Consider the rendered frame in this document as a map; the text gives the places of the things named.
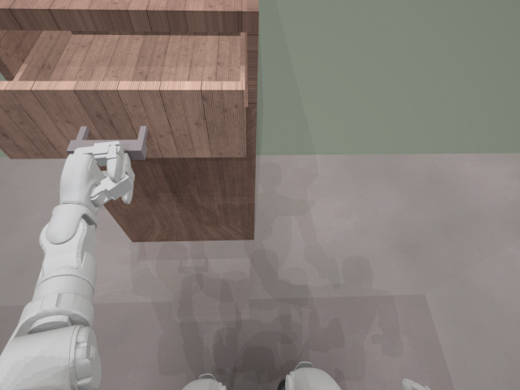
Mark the robot right thigh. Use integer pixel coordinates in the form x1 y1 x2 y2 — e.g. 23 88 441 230
285 367 341 390

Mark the robot left hand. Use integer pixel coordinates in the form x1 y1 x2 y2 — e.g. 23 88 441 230
59 141 135 216

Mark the robot right shin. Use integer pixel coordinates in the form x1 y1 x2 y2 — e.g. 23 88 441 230
293 362 313 372

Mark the handle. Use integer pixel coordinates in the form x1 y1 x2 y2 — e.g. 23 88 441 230
67 126 148 160

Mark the robot left upper arm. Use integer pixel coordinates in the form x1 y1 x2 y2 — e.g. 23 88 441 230
0 325 102 390

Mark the left robot forearm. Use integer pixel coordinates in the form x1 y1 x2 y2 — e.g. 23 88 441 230
0 203 98 366

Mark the cabinet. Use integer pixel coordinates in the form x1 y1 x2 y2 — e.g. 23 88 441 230
0 0 259 242

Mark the drawer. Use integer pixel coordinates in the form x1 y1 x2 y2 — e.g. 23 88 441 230
0 31 246 159

